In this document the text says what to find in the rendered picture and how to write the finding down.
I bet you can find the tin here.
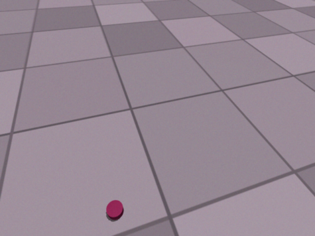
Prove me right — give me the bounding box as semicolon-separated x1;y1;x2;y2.
106;200;124;220

